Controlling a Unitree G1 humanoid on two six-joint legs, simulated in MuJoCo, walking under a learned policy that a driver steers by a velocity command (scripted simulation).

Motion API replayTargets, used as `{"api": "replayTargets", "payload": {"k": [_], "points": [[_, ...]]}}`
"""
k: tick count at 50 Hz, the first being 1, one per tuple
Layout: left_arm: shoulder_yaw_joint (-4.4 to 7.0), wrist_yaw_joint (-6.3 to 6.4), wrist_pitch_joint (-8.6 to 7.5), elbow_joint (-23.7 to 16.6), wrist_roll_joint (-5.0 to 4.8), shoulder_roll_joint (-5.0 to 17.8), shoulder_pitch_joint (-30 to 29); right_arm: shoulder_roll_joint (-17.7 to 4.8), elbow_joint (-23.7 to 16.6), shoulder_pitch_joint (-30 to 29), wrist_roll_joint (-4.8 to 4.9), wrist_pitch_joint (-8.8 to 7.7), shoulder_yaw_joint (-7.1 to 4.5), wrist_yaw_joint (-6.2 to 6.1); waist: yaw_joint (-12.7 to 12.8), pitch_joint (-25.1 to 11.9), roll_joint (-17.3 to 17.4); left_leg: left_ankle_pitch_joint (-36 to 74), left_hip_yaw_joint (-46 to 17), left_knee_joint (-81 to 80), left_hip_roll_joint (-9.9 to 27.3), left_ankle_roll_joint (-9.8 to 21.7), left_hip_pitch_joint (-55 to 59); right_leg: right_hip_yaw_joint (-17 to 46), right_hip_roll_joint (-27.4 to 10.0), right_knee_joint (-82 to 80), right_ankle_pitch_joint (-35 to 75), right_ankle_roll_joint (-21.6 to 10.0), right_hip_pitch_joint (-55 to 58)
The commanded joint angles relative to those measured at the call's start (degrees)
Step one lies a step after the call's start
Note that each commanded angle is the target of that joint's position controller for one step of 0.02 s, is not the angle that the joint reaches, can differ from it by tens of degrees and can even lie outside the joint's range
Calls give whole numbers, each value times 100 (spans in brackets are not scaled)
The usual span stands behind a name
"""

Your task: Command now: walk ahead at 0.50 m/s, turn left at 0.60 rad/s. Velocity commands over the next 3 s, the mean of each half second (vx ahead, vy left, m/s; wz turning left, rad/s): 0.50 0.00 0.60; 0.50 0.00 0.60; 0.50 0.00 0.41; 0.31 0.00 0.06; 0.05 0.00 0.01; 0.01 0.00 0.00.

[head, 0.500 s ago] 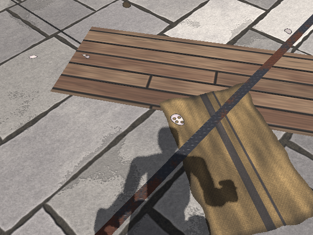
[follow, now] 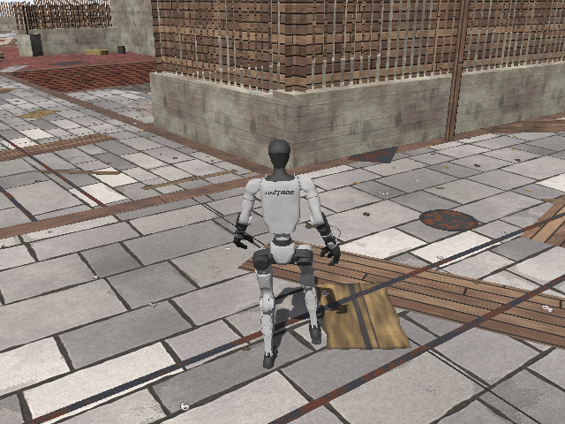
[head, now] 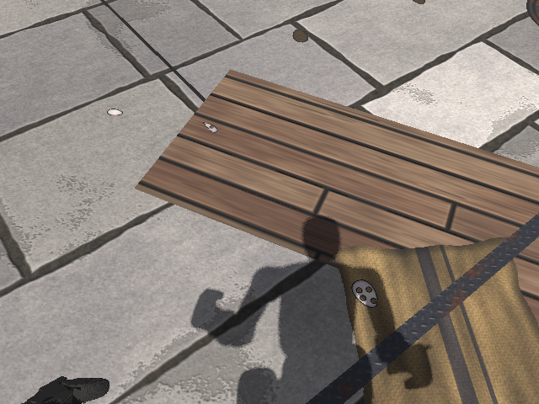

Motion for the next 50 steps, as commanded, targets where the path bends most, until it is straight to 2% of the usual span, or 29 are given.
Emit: {"api": "replayTargets", "payload": {"k": [1, 5, 7, 8, 9, 10, 11, 12, 13, 14, 16, 18, 21, 25, 29, 31, 32, 33, 34, 35, 36, 37, 38, 39, 40, 41, 44, 47, 50], "points": [[42, -63, -91, -469, -71, 302, -592, -1047, -304, -9, 45, -65, -298, -73, -43, -173, 625, 955, -930, -569, 1124, 789, -605, -257, 425, -896, 855, 26, 967], [159, -131, -166, -553, -124, 571, -615, -961, -183, 163, 74, 0, -285, -93, 17, -187, 820, 666, -1617, 73, 1378, 657, 50, -48, 508, -1420, 243, -190, 1155], [253, -110, -214, -431, -124, 671, -44, -875, -213, 31, 60, 39, -264, -94, 347, -335, 975, 938, -1743, 557, 1265, 492, 94, -186, 562, -1700, -65, -410, 1907], [340, -73, -247, -345, -48, 849, 542, -643, -268, -1, 31, 26, -181, -77, 635, -788, 871, 1126, -1505, 1367, 969, 296, -152, -8, 266, -1684, -43, -642, 2946], [424, -22, -248, -287, 26, 1193, 1451, -321, -398, 80, -78, 8, -56, -74, 938, -1648, 122, 37, -946, 3046, 556, 41, -951, 1040, -788, -1577, -176, -995, 4493], [511, -75, -168, -47, 51, 1518, 1813, -171, -531, 900, 139, -42, 3, -74, 520, -2196, -1994, -2273, -391, 4775, -5, -293, -2961, 3887, -1923, -2287, -1691, -1902, 5971], [381, -88, -138, -194, -89, 913, 1632, -796, -344, 740, 176, -32, -106, -93, 681, -1668, -1133, -1970, -536, 5457, 462, -394, -3570, 4008, -1870, -2549, -2887, -1754, 5667], [297, -43, -88, -231, -100, 614, 1415, -1046, -425, 61, 121, 2, -182, -81, 839, -972, -571, -1413, -350, 5564, 644, -437, -3703, 2996, -1625, -2598, -2721, -1504, 4971], [252, -28, -50, -254, -32, 552, 1152, -977, -486, -249, 59, 30, -181, -87, 737, -598, -175, -1021, -191, 5435, 828, -461, -3485, 2286, -1385, -2682, -1966, -1388, 4259], [223, -14, -28, -201, -6, 455, 997, -892, -557, -441, 13, 30, -195, -64, 636, -297, -166, -780, -185, 5166, 979, -464, -3372, 1773, -1179, -2802, -1375, -1376, 3757], [195, 12, -67, -132, 1, 356, 909, -662, -563, -337, 93, 80, -177, -7, 452, -196, -453, -589, -74, 4852, 1179, -451, -2983, 1034, -944, -3079, -831, -1333, 3279], [234, 16, -113, -16, -50, 448, 951, -482, -624, -466, 80, 133, -131, 6, 429, -108, -391, -475, 22, 4547, 1250, -497, -3087, 590, -983, -3275, -370, -1436, 3187], [311, 32, -110, 136, -39, 669, 1035, -392, -709, -761, 35, 137, -82, 37, 467, -89, -215, 118, 64, 3879, 1320, -578, -3317, 51, -1074, -3395, 276, -1513, 3394], [336, 67, -30, 266, -75, 808, 1088, -293, -785, -1383, 48, 57, -20, 183, 682, 63, -165, 1223, 423, 2555, 1228, -515, -2984, -835, -878, -3407, 627, -1282, 3519], [399, 71, 81, 435, -187, 1021, 1362, -311, -990, -1908, 75, 52, -15, 316, 801, 264, -181, 1063, 753, 1768, 1092, -307, -2769, -1210, -1058, -3281, 956, -1134, 4002], [449, 88, 149, 455, -255, 1183, 1339, -479, -1037, -1805, 40, 73, -100, 346, 610, 130, -295, 500, 1010, 1574, 823, -86, -2340, -1429, -1109, -2756, 2484, -1027, 4284], [479, 109, 189, 449, -289, 1277, 1323, -621, -994, -1515, 18, 97, -180, 340, 400, -99, -393, 203, 1180, 1536, 602, 49, -1864, -1546, -1091, -2201, 3493, -966, 4359], [480, 129, 237, 430, -319, 1296, 1245, -829, -812, -784, 23, 116, -315, 318, -49, -482, -339, 307, 1317, 1250, 340, 234, -897, -1720, -969, -1208, 4063, -854, 4189], [407, 157, 237, 397, -272, 1119, 1300, -1181, -525, 242, 48, 160, -515, 233, -537, -990, -126, 578, 1098, 1043, 239, 462, 727, -1820, -758, 190, 3494, -643, 3306], [185, 132, 191, 187, 34, 412, 1564, -1751, -422, 602, 103, 195, -624, 112, -284, -1350, 1274, 556, -1157, 955, 1589, 1029, 2459, -1794, -158, 2217, -921, -338, 1185], [58, 75, -13, -108, -38, 306, 1588, -1918, -689, 455, 80, 72, -568, 170, -62, -2407, 1714, -853, -4242, -97, 2549, 2028, 3376, -453, 740, 3585, -3296, -213, -238], [194, 13, -152, -221, -274, 861, 884, -1393, -646, 409, 43, -24, -424, 219, -381, -1954, 890, -972, -3732, -427, 2420, 1660, 3133, 48, 402, 3723, -2784, -291, -860], [169, -9, -239, -305, -330, 837, 667, -1203, -584, 219, 32, -87, -356, 217, -251, -1228, 802, -615, -2924, -445, 2215, 1456, 2373, -42, 193, 3332, -2266, -400, -932], [159, 40, -266, -212, -195, 763, 682, -1056, -611, -174, 32, -109, -301, 204, 33, -849, 323, -36, -2333, -433, 1955, 1256, 1524, -29, -40, 2845, -1863, -389, -567], [201, 63, -236, -175, -75, 821, 750, -902, -670, -479, -5, -114, -245, 188, 249, -643, 393, 611, -1916, -494, 1766, 1175, 887, -9, -163, 2426, -1629, -342, -167], [220, 45, -168, -149, -47, 836, 840, -839, -732, -646, -59, -111, -210, 162, 400, -570, 516, 936, -1727, -622, 1648, 1162, 478, 1, -215, 2281, -1472, -300, 139], [173, 45, -18, -160, 19, 613, 771, -902, -622, -591, -36, -149, -224, 64, 463, -438, 462, 1670, -1277, -774, 1479, 1224, -149, -161, -126, 1619, -1116, -59, 342], [87, 35, 5, -340, 20, 398, 105, -999, -464, -354, -8, -119, -249, -39, 249, -229, 508, 1505, -939, -753, 1212, 1016, -388, -201, 67, 383, -44, 80, 360], [34, -37, -45, -482, -44, 305, -510, -1045, -323, -102, 27, -75, -263, -79, -7, -123, 606, 948, -916, -661, 1078, 804, -544, -232, 357, -742, 749, 73, 824]]}}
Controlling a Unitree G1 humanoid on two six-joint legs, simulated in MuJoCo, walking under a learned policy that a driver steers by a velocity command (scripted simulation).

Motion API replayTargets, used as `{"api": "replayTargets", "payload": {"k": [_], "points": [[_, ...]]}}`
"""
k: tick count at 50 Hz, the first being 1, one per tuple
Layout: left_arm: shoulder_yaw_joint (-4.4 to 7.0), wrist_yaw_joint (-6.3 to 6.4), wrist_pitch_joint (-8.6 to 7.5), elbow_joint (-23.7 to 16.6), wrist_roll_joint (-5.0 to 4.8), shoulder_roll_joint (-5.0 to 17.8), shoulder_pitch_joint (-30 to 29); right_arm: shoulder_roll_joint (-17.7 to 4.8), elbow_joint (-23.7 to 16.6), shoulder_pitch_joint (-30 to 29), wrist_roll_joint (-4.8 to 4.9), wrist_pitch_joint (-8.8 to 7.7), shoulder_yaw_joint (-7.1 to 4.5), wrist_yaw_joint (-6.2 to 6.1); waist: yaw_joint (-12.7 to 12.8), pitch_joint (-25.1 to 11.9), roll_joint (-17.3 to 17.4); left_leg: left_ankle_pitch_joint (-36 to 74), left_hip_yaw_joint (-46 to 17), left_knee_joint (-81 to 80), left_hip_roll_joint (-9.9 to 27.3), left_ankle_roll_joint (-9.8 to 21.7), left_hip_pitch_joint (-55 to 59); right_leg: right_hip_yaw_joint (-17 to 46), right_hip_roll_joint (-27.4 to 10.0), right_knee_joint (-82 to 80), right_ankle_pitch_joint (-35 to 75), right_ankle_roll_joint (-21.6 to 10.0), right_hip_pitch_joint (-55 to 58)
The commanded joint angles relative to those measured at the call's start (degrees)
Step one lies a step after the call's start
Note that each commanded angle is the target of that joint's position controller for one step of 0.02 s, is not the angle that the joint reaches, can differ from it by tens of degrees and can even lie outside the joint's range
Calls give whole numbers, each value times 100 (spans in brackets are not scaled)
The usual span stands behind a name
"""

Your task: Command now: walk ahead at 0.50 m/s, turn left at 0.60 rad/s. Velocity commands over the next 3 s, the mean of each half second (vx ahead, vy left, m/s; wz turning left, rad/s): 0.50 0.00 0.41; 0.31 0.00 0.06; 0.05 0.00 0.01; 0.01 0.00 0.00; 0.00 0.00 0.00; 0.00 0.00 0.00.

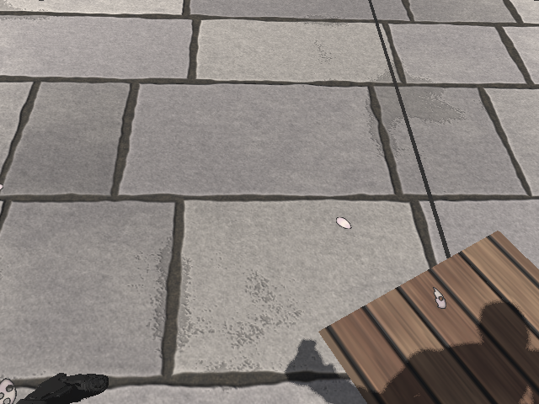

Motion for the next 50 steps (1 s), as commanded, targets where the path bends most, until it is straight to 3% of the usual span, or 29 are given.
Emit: {"api": "replayTargets", "payload": {"k": [1, 5, 7, 8, 9, 10, 11, 12, 13, 14, 15, 17, 20, 22, 25, 29, 31, 32, 33, 34, 35, 36, 37, 38, 39, 41, 43, 45, 50], "points": [[48, -63, -105, -479, -67, 305, -623, -1056, -279, -5, 42, -63, -300, -75, -42, -151, 654, 794, -966, -569, 1139, 776, -586, -234, 400, -854, 777, 21, 892], [156, -136, -182, -543, -114, 552, -625, -975, -145, 147, 74, 4, -290, -100, 28, -165, 833, 598, -1620, 71, 1378, 655, 22, -28, 479, -1353, 206, -201, 1109], [244, -112, -226, -418, -115, 650, -64, -902, -160, 27, 61, 48, -277, -100, 342, -302, 987, 897, -1749, 535, 1291, 506, 66, -171, 533, -1601, -139, -416, 1833], [330, -74, -256, -317, -51, 813, 515, -683, -201, 6, 33, 41, -200, -82, 623, -721, 890, 1126, -1527, 1287, 993, 318, -145, -70, 314, -1646, -121, -629, 2832], [401, -34, -265, -241, 32, 1121, 1409, -342, -289, 112, -79, 24, -66, -73, 923, -1587, 201, 217, -985, 2903, 629, 84, -824, 887, -677, -1519, -285, -986, 4325], [501, -93, -193, 32, 71, 1471, 1857, -142, -371, 954, 130, -26, 0, -78, 531, -2152, -1882, -2156, -380, 4647, -64, -298, -2794, 3721, -1774, -2254, -1802, -1905, 5858], [378, -133, -178, -46, -96, 900, 1752, -705, -161, 877, 161, -39, -84, -96, 669, -1674, -1131, -1983, -566, 5321, 354, -383, -3426, 4086, -1764, -2564, -3066, -1813, 5620], [296, -108, -142, -61, -111, 598, 1533, -943, -215, 214, 119, -27, -151, -84, 819, -955, -553, -1449, -426, 5452, 516, -418, -3572, 3187, -1522, -2631, -2916, -1606, 4947], [251, -100, -102, -88, -43, 537, 1269, -894, -296, -181, 50, -24, -142, -93, 740, -576, -126, -1096, -216, 5345, 680, -430, -3414, 2517, -1286, -2691, -2236, -1513, 4276], [221, -90, -81, -37, -13, 456, 1125, -808, -381, -459, -13, -56, -146, -76, 663, -256, -57, -857, -190, 5043, 818, -423, -3344, 2046, -1097, -2795, -1574, -1546, 3755], [181, -72, -97, -11, 31, 385, 1072, -696, -399, -453, 6, -69, -136, -41, 520, -208, -208, -699, -159, 4803, 964, -396, -3074, 1671, -934, -2905, -1122, -1515, 3432], [161, -70, -134, 87, -34, 319, 1106, -487, -355, -371, 26, -62, -88, -3, 416, -257, -376, -672, 26, 4330, 1056, -415, -2865, 1229, -793, -3088, -592, -1587, 3258], [232, -50, -140, 235, -117, 609, 1245, -290, -487, -812, -60, -85, 21, 33, 479, -159, -253, -222, 265, 3370, 1197, -506, -2978, 815, -858, -3341, 22, -1738, 3199], [255, -36, -97, 300, -138, 729, 1308, -211, -533, -1150, -55, -134, 81, 84, 587, -131, -198, 419, 390, 2604, 1195, -523, -2795, 441, -750, -3414, 198, -1658, 3155], [264, -31, -31, 434, -192, 844, 1545, -217, -602, -1656, -9, -186, 107, 157, 768, -67, -224, 1124, 596, 1697, 1026, -549, -2319, 44, -640, -3385, 318, -1511, 3094], [286, -20, 78, 641, -257, 957, 1854, -371, -757, -2060, 39, -214, 65, 237, 780, 53, -296, 941, 635, 1115, 903, -363, -2119, 92, -941, -3168, 446, -1376, 3558], [300, 12, 144, 679, -277, 1044, 1764, -540, -668, -1685, 10, -226, -24, 243, 440, -139, -308, 783, 797, 773, 734, -171, -1382, -57, -931, -2637, 1369, -1218, 3666], [259, 33, 170, 685, -262, 947, 1750, -752, -449, -1031, -57, -219, -147, 206, 109, -532, -196, 910, 892, 558, 583, -23, -398, -317, -641, -1750, 2294, -1041, 3554], [158, 61, 159, 593, -154, 735, 1734, -1066, -280, -217, -140, -210, -261, 149, -250, -1207, 12, 1581, 416, 714, 1087, 211, 979, -556, -339, -486, 1827, -766, 2889], [-48, 48, 71, 377, -13, 179, 2203, -1654, -252, 246, -279, -155, -363, 95, -144, -2040, 1345, 2266, -1858, 726, 2643, 1113, 3067, -855, 496, 1747, -714, -264, 711], [-18, 45, -6, 514, -53, 362, 2280, -1332, -203, 357, -178, -110, -279, 103, -181, -2511, 1640, 2983, -2890, 255, 3021, 1440, 2979, -128, 682, 2679, -3313, -193, 235], [114, 25, -7, 474, -194, 783, 1981, -1048, -208, 7, -121, -105, -166, 120, -115, -1774, 1187, 3394, -1999, 295, 2795, 1256, 2301, 9, 384, 3060, -3198, -209, -36], [100, 32, 22, 435, -214, 721, 1683, -830, -216, -349, -95, -119, -100, 140, 40, -1300, 904, 3802, -1253, 276, 2489, 1078, 1649, -150, 162, 2875, -2897, -219, -47], [103, 63, 79, 434, -140, 652, 1541, -652, -199, -687, -87, -134, -51, 172, 208, -957, 643, 3847, -822, 114, 2216, 936, 1033, -233, 7, 2495, -2585, -188, 61], [125, 92, 174, 457, -104, 611, 1564, -555, -192, -934, -98, -152, -23, 188, 400, -822, 715, 3821, -523, -94, 2042, 830, 476, -226, -122, 2174, -2333, -161, 463], [86, 126, 337, 561, -80, 369, 1788, -520, -97, -1190, -196, -212, -17, 192, 649, -845, 816, 4112, -120, -365, 1880, 877, -283, -282, -77, 1834, -1832, -41, 1250], [57, 160, 395, 533, -51, 263, 1688, -560, 24, -1377, -221, -239, -22, 149, 741, -787, 838, 4198, 217, -461, 1770, 888, -578, -308, -48, 1095, -1443, 12, 1523], [1, 169, 405, 468, -13, 161, 1332, -620, 174, -1354, -209, -208, -30, 93, 624, -786, 842, 4034, 409, -462, 1673, 802, -588, -335, -27, 325, -923, -21, 1742], [43, 155, 458, 355, -33, 335, 769, -697, 594, -1075, -168, -81, -10, 72, 411, -713, 709, 2899, 130, -352, 1830, 746, -313, -286, 80, -684, -664, -181, 2064]]}}
Over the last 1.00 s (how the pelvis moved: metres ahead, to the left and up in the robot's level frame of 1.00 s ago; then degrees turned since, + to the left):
0.51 0.13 0.00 36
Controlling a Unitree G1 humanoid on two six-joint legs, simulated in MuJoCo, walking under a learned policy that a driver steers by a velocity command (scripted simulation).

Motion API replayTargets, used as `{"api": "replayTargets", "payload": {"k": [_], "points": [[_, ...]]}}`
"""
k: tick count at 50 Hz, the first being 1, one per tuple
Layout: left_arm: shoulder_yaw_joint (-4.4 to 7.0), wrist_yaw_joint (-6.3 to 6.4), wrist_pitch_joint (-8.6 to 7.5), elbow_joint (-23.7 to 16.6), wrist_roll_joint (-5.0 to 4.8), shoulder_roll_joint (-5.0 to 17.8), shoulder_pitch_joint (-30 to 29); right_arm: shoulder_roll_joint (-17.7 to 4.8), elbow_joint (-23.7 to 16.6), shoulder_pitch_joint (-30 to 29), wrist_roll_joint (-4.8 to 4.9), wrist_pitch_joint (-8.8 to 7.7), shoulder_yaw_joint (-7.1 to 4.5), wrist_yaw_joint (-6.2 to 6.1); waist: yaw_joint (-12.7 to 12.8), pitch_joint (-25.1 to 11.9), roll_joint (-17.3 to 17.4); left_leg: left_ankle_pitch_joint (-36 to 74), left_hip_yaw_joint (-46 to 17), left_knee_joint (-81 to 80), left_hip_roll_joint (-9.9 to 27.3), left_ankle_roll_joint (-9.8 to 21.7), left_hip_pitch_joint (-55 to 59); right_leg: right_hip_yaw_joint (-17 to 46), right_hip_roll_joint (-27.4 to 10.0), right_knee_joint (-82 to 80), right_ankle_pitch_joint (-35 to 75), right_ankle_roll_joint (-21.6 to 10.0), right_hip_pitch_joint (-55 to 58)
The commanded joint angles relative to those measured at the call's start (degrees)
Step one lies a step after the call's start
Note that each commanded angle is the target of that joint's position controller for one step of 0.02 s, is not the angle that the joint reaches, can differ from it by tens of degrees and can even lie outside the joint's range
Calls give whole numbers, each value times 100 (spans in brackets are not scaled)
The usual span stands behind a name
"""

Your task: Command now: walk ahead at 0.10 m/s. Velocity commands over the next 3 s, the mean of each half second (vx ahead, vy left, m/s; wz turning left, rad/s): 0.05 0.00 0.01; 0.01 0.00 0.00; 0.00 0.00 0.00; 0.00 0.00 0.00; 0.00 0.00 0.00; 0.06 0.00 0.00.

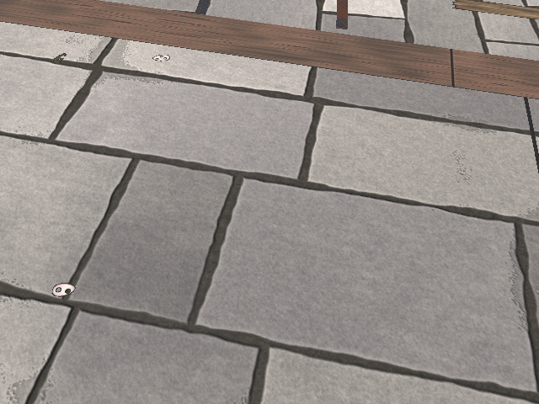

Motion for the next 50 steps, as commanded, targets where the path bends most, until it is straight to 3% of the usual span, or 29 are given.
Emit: {"api": "replayTargets", "payload": {"k": [1, 2, 3, 4, 5, 6, 7, 10, 14, 22, 35, 50], "points": [[138, 10, 2, -215, 25, 483, 264, -848, -198, -356, 63, -20, -160, -23, 298, -602, 761, 2281, -888, -246, 1562, 803, -123, -40, 65, -615, 209, -156, 1163], [144, 11, -6, -187, 62, 480, 320, -769, -148, -380, 110, 0, -125, -25, 386, -575, 690, 1715, -877, -90, 1414, 637, -197, -89, 111, -1152, 620, -254, 1517], [171, 31, -15, -203, 113, 627, 288, -613, -64, -172, 90, -4, -67, -29, 341, -561, 471, 1093, -836, 89, 1161, 356, -299, 140, -85, -1517, 1540, -357, 1900], [229, 76, -6, -273, 108, 945, 203, -541, 6, 211, -34, -30, -41, -26, 55, -669, -26, 268, -640, 365, 767, 91, -534, 474, -485, -1357, 2626, -528, 2357], [229, 86, 31, -250, 64, 933, -15, -455, 146, 669, -27, -24, -30, -45, -231, -762, -564, -417, -440, 253, 495, -109, -622, 593, -625, -1222, 2292, -843, 2369], [179, 37, 54, -273, 12, 599, -165, -551, 178, 392, -19, 30, -18, -88, -30, -644, -462, -410, -347, 175, 470, -213, -334, 497, -405, -1294, 1458, -787, 1985], [137, 0, 56, -258, 19, 439, -204, -677, 159, 107, 16, 100, -50, -121, 95, -471, -285, -311, -344, 205, 479, -215, -319, 382, -236, -1326, 1145, -651, 1800], [142, -46, -30, -100, 23, 497, -126, -701, 243, 26, 31, 248, -67, -181, 130, -434, -119, 294, -417, 258, 563, -165, -147, 212, -76, -1195, 1542, -506, 1809], [138, -18, -57, 86, 0, 481, -140, -689, 450, 5, 79, 270, -86, -201, 149, -559, 74, 983, -425, 361, 613, -177, 138, 147, -37, -1066, 2063, -536, 1929], [144, 24, 4, 443, -10, 463, -292, -648, 840, -61, 91, 355, -102, -242, 129, -407, 318, 914, -396, 293, 624, -203, 246, 43, 72, -1119, 1727, -541, 1904], [144, 105, 86, 1000, -7, 405, -298, -577, 1276, -3, 71, 293, -30, -268, 154, -114, 303, 223, -372, 57, 633, -220, -9, -47, 195, -1319, 1011, -447, 1921], [108, 149, 97, 1451, -19, 311, -96, -367, 1507, 347, 64, 228, 61, -276, 175, 37, 334, -191, -342, -112, 610, -215, -187, -50, 238, -1448, 612, -417, 1832]]}}
Over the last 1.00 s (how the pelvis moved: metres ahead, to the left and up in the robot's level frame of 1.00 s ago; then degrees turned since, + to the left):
0.47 0.07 0.00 12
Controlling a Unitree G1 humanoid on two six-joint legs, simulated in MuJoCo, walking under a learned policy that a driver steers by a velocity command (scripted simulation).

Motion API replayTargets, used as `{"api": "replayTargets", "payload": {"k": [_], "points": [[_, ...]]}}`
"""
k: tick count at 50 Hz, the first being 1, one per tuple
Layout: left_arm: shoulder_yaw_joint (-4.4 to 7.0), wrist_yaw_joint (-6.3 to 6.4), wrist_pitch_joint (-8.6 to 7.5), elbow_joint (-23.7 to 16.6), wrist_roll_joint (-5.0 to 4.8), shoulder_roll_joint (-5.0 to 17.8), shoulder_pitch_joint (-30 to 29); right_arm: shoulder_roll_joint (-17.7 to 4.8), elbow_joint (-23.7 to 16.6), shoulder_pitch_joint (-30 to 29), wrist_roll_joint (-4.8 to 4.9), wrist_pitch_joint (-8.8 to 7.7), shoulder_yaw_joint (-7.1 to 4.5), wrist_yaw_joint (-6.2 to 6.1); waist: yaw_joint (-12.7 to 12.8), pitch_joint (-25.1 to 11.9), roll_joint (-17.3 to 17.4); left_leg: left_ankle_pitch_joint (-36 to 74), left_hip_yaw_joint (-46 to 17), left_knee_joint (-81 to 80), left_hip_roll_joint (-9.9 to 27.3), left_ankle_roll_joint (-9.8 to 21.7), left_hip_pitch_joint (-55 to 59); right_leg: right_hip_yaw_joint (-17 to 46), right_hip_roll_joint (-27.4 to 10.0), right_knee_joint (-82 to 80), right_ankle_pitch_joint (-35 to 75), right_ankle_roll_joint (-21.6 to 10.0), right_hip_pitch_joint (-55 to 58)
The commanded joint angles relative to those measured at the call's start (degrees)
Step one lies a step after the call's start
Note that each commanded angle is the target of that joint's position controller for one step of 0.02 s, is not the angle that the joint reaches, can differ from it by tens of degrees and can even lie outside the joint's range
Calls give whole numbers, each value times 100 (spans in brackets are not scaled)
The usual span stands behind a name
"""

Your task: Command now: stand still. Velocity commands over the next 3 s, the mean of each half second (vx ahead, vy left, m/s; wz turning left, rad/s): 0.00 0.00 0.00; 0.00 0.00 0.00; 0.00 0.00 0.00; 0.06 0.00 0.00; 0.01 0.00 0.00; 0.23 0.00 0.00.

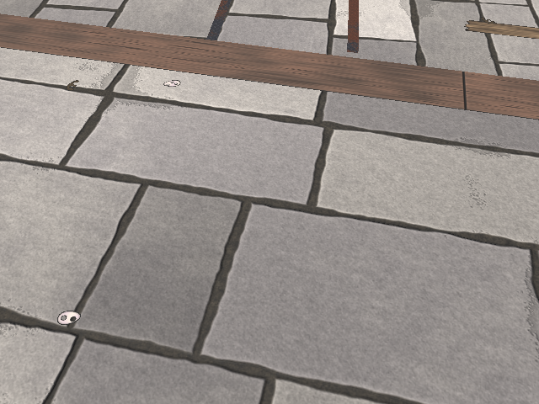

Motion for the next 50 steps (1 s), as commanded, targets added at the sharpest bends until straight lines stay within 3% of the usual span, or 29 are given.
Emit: {"api": "replayTargets", "payload": {"k": [1, 50], "points": [[90, 24, -49, -141, -2, 605, -38, -577, -91, 257, 1, -45, -78, -18, 2, -29, 61, 572, -260, -654, 265, 62, -705, 157, -159, -303, 702, -163, 474], [41, 82, -39, 196, -43, 335, 528, -237, -97, 1178, 34, -112, -75, -30, 12, 81, 72, 866, -221, -655, 252, 94, -753, 184, -143, -257, 877, -176, 411]]}}
Over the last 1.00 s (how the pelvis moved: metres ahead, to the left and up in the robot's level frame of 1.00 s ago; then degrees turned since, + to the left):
0.05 -0.02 0.00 -1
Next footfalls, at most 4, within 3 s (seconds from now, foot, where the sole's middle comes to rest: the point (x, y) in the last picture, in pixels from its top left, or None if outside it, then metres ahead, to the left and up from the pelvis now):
none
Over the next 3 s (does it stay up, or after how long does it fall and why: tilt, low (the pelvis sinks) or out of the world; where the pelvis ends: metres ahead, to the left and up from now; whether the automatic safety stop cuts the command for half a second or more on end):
stays up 0.07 0.01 0.01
